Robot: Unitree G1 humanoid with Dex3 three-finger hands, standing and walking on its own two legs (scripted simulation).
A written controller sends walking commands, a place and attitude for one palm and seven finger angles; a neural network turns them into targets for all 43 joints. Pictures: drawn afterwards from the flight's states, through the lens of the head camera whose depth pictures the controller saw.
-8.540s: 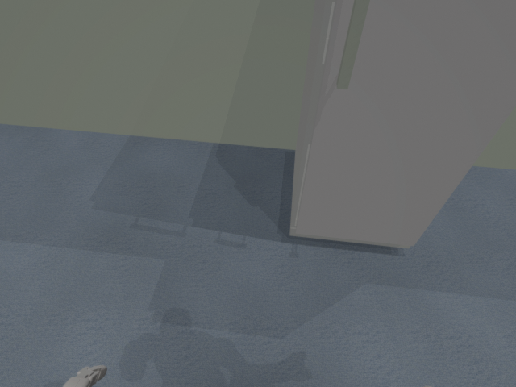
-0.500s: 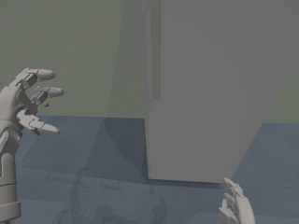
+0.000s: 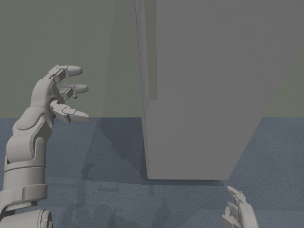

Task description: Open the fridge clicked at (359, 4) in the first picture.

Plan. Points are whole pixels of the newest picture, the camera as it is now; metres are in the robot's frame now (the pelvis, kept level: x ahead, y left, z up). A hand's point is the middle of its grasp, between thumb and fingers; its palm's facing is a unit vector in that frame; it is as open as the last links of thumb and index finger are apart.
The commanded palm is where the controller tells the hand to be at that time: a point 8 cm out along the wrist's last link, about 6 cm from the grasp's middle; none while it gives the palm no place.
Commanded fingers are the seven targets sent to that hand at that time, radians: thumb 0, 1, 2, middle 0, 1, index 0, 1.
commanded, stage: move the hooked fingers beside the handle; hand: left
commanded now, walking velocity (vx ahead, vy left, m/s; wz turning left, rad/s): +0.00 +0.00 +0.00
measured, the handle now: (151, 41) +0.55 +0.05 +0.26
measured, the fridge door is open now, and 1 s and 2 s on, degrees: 0 0 0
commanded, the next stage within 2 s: none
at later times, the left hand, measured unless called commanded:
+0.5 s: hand (105, 76) +0.41 +0.16 +0.23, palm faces +0.07 -1.00 +0.00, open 14.0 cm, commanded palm +0.39 +0.21 +0.21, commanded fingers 0.00 -0.50 0.30 -0.30 -1.20 -0.30 -1.20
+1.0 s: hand (129, 67) +0.48 +0.11 +0.21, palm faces +0.05 -1.00 -0.01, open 14.0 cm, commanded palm +0.46 +0.17 +0.21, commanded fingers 0.00 -0.50 0.30 -0.30 -1.20 -0.30 -1.20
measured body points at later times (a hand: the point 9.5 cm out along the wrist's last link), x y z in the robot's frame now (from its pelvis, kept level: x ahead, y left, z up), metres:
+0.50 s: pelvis +0.00 -0.01 +0.00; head -0.01 -0.02 +0.45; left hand +0.40 +0.21 +0.23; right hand +0.16 -0.24 -0.09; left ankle +0.00 +0.12 -0.74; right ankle +0.01 -0.12 -0.74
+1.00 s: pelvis +0.00 -0.01 +0.00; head +0.02 -0.02 +0.45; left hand +0.47 +0.17 +0.21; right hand +0.08 -0.26 -0.12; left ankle +0.00 +0.12 -0.74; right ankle +0.01 -0.12 -0.74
